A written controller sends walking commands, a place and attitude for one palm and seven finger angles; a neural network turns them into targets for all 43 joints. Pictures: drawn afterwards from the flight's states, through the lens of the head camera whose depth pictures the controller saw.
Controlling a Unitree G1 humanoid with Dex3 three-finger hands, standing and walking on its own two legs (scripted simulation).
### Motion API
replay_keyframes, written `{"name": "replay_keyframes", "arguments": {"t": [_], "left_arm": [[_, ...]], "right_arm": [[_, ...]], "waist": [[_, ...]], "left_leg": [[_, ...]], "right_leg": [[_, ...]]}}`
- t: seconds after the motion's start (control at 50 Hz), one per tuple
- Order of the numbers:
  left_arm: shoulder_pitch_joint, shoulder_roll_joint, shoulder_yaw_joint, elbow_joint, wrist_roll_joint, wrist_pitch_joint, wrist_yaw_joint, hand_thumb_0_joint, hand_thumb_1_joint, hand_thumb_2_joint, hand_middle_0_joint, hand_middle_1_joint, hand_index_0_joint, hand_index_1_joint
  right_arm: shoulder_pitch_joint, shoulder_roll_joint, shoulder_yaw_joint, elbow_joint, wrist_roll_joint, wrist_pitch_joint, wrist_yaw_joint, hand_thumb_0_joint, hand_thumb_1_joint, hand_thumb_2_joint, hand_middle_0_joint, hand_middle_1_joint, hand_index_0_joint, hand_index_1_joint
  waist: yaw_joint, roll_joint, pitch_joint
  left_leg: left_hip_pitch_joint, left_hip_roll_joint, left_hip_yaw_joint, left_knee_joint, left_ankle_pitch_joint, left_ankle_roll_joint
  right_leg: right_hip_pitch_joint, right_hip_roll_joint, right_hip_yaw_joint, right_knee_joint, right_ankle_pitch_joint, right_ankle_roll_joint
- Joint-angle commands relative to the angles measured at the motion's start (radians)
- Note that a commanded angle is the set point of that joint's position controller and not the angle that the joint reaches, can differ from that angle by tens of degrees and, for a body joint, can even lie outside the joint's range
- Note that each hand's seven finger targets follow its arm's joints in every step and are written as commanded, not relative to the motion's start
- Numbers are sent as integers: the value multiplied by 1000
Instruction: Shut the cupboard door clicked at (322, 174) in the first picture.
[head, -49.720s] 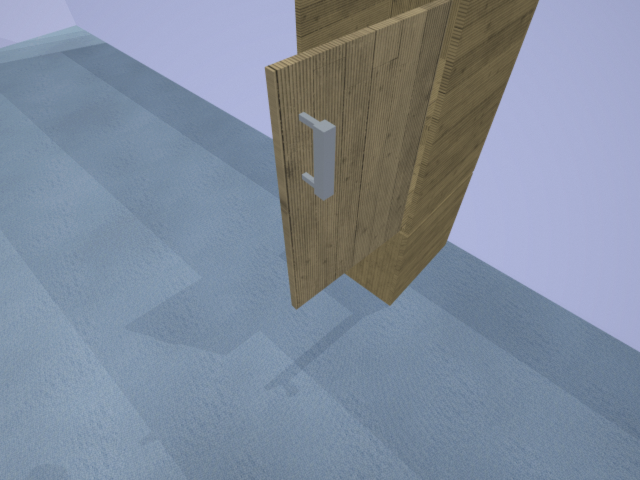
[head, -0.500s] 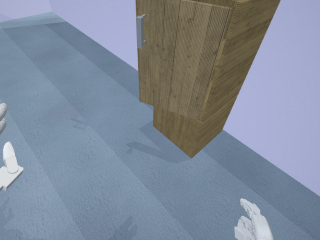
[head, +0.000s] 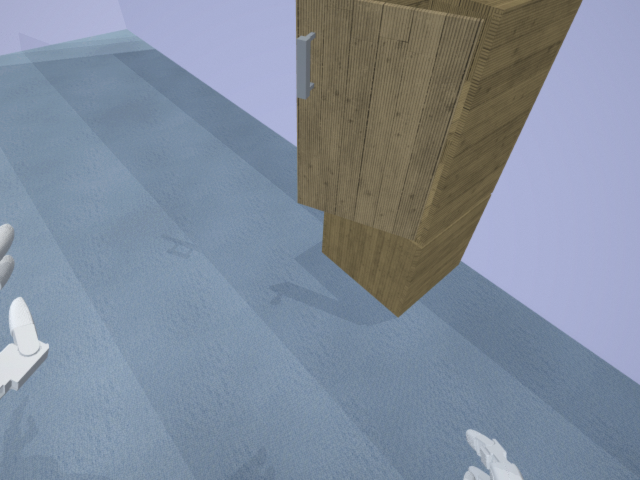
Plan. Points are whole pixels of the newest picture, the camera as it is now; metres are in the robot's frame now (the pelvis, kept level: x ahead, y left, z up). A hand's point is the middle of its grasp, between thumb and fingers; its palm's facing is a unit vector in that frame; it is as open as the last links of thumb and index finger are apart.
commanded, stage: let the arm hang, fingers relaxed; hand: left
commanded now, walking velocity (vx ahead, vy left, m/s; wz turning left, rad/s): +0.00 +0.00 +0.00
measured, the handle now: (307, 65) +0.93 +0.08 +0.11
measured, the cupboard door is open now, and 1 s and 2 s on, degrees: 24 24 24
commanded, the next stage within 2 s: look to check the result in 1.14 s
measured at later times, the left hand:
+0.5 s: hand out of the picture -0.06 +0.17 -0.18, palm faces +0.03 -0.98 -0.18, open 7.1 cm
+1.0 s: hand out of the picture -0.01 +0.15 -0.18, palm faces +0.03 -0.99 -0.16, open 7.4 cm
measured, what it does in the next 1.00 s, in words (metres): stands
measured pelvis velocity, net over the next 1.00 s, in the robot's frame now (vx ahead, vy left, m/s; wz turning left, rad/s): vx -0.01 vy -0.01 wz -0.01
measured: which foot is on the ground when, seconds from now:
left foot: down 0.00-1.00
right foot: down 0.00-1.00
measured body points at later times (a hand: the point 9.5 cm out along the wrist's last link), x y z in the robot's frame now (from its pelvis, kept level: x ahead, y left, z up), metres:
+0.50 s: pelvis -0.01 -0.01 +0.00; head +0.01 +0.01 +0.45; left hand -0.06 +0.22 -0.17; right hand -0.02 -0.26 -0.15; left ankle +0.06 +0.09 -0.74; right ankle -0.05 -0.12 -0.74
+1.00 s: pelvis -0.01 -0.01 +0.00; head -0.01 -0.01 +0.45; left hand -0.01 +0.20 -0.16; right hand -0.02 -0.22 -0.16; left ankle +0.06 +0.09 -0.74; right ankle -0.05 -0.12 -0.74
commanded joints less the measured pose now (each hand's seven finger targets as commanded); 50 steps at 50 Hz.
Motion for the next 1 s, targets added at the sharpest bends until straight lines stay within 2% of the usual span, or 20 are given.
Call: {"name": "replay_keyframes", "arguments": {"t": [0.0, 0.02, 0.04, 0.06, 0.1, 0.14, 0.16, 0.18, 0.22, 0.28, 0.32, 0.34, 0.42, 0.46, 0.54, 0.64, 0.66, 0.72, 0.82, 0.98], "left_arm": [[-58, 176, 108, -213, 3, -66, 17, 0, 900, 900, -200, -300, -200, -300], [-116, -1, -298, 539, 58, 71, -120, 0, 900, 900, -200, -300, -200, -300], [-128, -3, -282, 565, 55, 152, -140, 0, 900, 900, -200, -300, -200, -300], [-153, -19, -295, 602, 63, 158, -146, 0, 900, 900, -200, -300, -200, -300], [-197, 4, -310, 696, 64, 158, -153, 0, 900, 900, -200, -300, -200, -300], [-240, 6, -327, 822, 65, 159, -155, 0, 900, 900, -200, -300, -200, -300], [-254, 8, -336, 892, 66, 161, -152, 0, 900, 900, -200, -300, -200, -300], [-268, -3, -347, 950, 63, 167, -149, 0, 900, 900, -200, -300, -200, -300], [-289, -17, -363, 1066, 63, 173, -145, 0, 900, 900, -200, -300, -200, -300], [-252, -32, -366, 1230, 65, 165, -143, 0, 900, 900, -200, -300, -200, -300], [-223, -60, -361, 1314, 63, 155, -141, 0, 900, 900, -200, -300, -200, -300], [-211, -68, -355, 1350, 63, 154, -140, 0, 900, 900, -200, -300, -200, -300], [-192, -83, -366, 1462, 59, 145, -139, 0, 900, 900, -200, -300, -200, -300], [-184, -86, -368, 1501, 59, 142, -137, 0, 900, 900, -200, -300, -200, -300], [-160, -113, -374, 1559, 59, 145, -133, 0, 900, 900, -200, -300, -200, -300], [-137, -137, -378, 1586, 61, 145, -126, 0, 900, 900, -200, -300, -200, -300], [-134, -135, -377, 1587, 61, 144, -125, 0, 900, 900, -200, -300, -200, -300], [-134, -152, -378, 1590, 61, 146, -121, 0, 900, 900, -200, -300, -200, -300], [-132, -167, -378, 1587, 62, 148, -119, 0, 900, 900, -200, -300, -200, -300], [-149, -172, -374, 1578, 63, 146, -120, 0, 900, 900, -200, -300, -200, -300]], "right_arm": [[-111, -137, -52, -163, 4, -53, -12, 0, -900, -900, 200, 300, 200, 300], [-171, -339, -90, 26, 16, -116, 80, 0, -900, -900, 200, 300, 200, 300], [-99, -294, -101, 35, 13, -51, 83, 0, -900, -900, 200, 300, 200, 300], [-60, -284, -100, 47, -1, -36, 82, 0, -900, -900, 200, 300, 200, 300], [-81, -291, -80, 41, -3, -1, 78, 0, -900, -900, 200, 300, 200, 300], [-97, -271, -66, 59, -10, 25, 78, 0, -900, -900, 200, 300, 200, 300], [-87, -257, -63, 72, -15, 39, 80, 0, -900, -900, 200, 300, 200, 300], [-84, -237, -55, 90, -18, 53, 80, 0, -900, -900, 200, 300, 200, 300], [-69, -211, -47, 128, -26, 72, 80, 0, -900, -900, 200, 300, 200, 300], [-53, -191, -49, 199, -30, 76, 76, 0, -900, -900, 200, 300, 200, 300], [-34, -168, -51, 246, -30, 72, 67, 0, -900, -900, 200, 300, 200, 300], [-24, -159, -53, 267, -29, 71, 63, 0, -900, -900, 200, 300, 200, 300], [21, -144, -59, 346, -20, 70, 51, 0, -900, -900, 200, 300, 200, 300], [41, -149, -64, 377, -15, 71, 46, 0, -900, -900, 200, 300, 200, 300], [69, -129, -66, 424, -16, 77, 41, 0, -900, -900, 200, 300, 200, 300], [92, -106, -67, 452, -16, 79, 41, 0, -900, -900, 200, 300, 200, 300], [99, -103, -68, 456, -15, 79, 41, 0, -900, -900, 200, 300, 200, 300], [101, -84, -64, 467, -18, 80, 42, 0, -900, -900, 200, 300, 200, 300], [102, -60, -62, 473, -19, 80, 43, 0, -900, -900, 200, 300, 200, 300], [105, -52, -61, 471, -19, 72, 40, 0, -900, -900, 200, 300, 200, 300]], "waist": [[-5, 79, -50], [-29, 96, 48], [-22, 90, -42], [-15, 36, -78], [-3, -59, -55], [-5, -146, -10], [-11, -150, 3], [-14, -146, 29], [-22, -75, 58], [-11, 67, 34], [-6, 111, 4], [-2, 153, 4], [-8, 107, 17], [-9, 61, 52], [-12, 13, 97], [-12, -38, 113], [-11, -38, 101], [-12, -33, 146], [-10, -11, 165], [-9, 8, 152]], "left_leg": [[86, 101, -151, -143, -129, -32], [21, 124, -162, 39, 217, -17], [109, 129, -124, 45, 236, -25], [121, 140, -138, 56, 278, -11], [62, 149, -184, 17, 194, 19], [52, 121, -189, 7, 67, 12], [65, 109, -185, 6, 50, 5], [69, 96, -175, 3, 19, -1], [80, 82, -169, -25, -25, -10], [87, 85, -177, -79, -49, -12], [112, 86, -166, -86, -21, -13], [113, 87, -168, -94, -24, -11], [164, 93, -157, -85, 25, -13], [174, 99, -157, -91, 27, -10], [169, 99, -153, -121, -48, -9], [178, 98, -139, -125, -42, -7], [178, 96, -137, -121, -31, -7], [159, 93, -134, -129, -48, -10], [147, 89, -132, -142, -66, -13], [151, 90, -133, -148, -33, -14]], "right_leg": [[-71, -40, 48, -64, 57, -10], [-178, -110, -9, 74, 189, -27], [-186, -110, 52, 43, 122, -30], [-187, -87, 39, 76, 88, -34], [-152, -75, 39, 85, 22, -35], [-169, -99, 74, 36, -12, -48], [-186, -112, 91, 22, -21, -57], [-202, -122, 100, 3, -42, -60], [-214, -123, 115, -18, -77, -61], [-153, -103, 110, -17, -41, -53], [-109, -103, 110, -33, 13, -57], [-93, -103, 105, -38, 28, -59], [-90, -111, 112, -87, 61, -63], [-105, -107, 104, -106, 54, -63], [-123, -104, 100, -122, 1, -62], [-138, -103, 98, -121, -2, -58], [-129, -102, 95, -119, 1, -58], [-147, -102, 96, -122, -16, -55], [-157, -100, 95, -118, -17, -50], [-132, -100, 90, -109, 26, -47]]}}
